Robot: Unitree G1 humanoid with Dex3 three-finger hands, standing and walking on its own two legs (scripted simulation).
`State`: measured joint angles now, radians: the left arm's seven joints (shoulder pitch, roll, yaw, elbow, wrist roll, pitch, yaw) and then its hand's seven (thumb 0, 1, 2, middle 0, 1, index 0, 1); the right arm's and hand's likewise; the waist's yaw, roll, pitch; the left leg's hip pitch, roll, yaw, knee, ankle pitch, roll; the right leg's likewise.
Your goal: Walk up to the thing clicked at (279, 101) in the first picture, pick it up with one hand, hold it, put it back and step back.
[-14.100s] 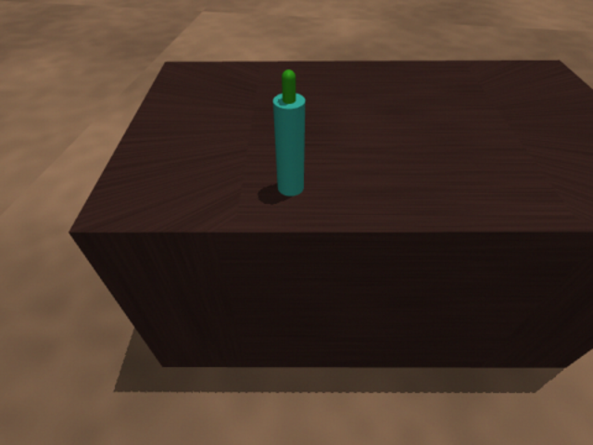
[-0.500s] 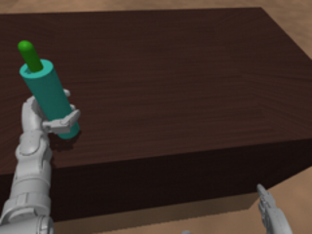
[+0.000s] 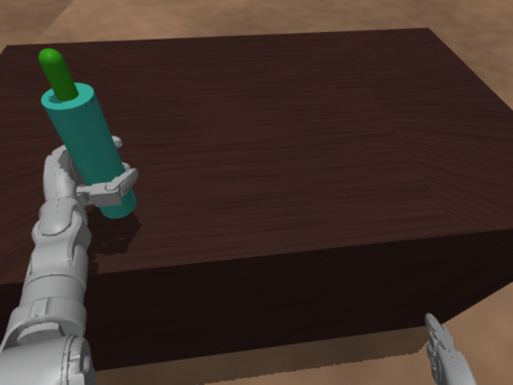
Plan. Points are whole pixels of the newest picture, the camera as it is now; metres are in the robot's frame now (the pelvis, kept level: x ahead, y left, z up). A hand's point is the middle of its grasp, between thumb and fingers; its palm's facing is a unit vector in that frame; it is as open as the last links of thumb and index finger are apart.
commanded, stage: settle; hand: left
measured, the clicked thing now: (90, 144) +0.44 +0.22 +0.15
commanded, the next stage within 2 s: lift in 0.02 s
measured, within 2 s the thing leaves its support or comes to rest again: neither
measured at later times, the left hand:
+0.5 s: hand (109, 158) +0.43 +0.20 +0.14, palm faces +0.22 -0.97 -0.04, open 8.0 cm
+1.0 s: hand (99, 147) +0.38 +0.18 +0.21, palm faces +0.21 -0.98 -0.04, open 8.1 cm
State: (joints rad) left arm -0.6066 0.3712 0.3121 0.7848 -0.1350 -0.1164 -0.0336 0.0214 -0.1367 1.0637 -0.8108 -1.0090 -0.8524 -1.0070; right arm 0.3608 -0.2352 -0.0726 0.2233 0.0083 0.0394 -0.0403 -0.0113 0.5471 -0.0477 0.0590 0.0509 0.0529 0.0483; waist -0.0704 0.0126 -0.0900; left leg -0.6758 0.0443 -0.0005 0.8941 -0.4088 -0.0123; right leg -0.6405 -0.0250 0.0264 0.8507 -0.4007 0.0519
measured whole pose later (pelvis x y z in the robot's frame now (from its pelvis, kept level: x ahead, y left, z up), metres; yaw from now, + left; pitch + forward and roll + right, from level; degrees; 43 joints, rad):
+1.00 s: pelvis +0.00 -0.01 +0.03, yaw +1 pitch +1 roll +0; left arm -0.41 0.25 0.25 0.16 -0.17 0.37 0.03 0.02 -0.14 1.07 -0.81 -1.02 -0.85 -1.02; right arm 0.33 -0.23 -0.08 0.43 0.03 -0.12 -0.08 -0.01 0.55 -0.04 0.06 0.05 0.05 0.05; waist -0.01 0.06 -0.07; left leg -0.37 0.03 -0.01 0.69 -0.34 -0.03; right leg -0.35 -0.04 0.01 0.69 -0.36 0.04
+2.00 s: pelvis -0.01 -0.01 +0.03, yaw +2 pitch -2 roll +0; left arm -0.42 0.24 0.27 -0.10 -0.22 0.65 0.02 0.02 -0.14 1.08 -0.81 -1.03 -0.85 -1.02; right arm 0.25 -0.22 -0.10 0.63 0.03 -0.29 -0.10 -0.01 0.52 -0.05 0.06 0.05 0.05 0.05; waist 0.02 0.08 -0.07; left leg -0.29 0.02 -0.01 0.61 -0.29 -0.02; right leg -0.26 -0.05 0.00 0.60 -0.30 0.05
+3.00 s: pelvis -0.01 -0.01 +0.03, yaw +2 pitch -2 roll +0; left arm -0.36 0.24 0.27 -0.18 -0.22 0.68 0.02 0.02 -0.15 1.08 -0.81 -1.03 -0.85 -1.02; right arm 0.25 -0.22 -0.10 0.66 0.03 -0.31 -0.10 -0.01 0.52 -0.06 0.05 0.05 0.05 0.05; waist 0.02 0.08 -0.06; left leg -0.30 0.02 -0.01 0.62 -0.29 -0.02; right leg -0.27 -0.05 0.00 0.61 -0.31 0.04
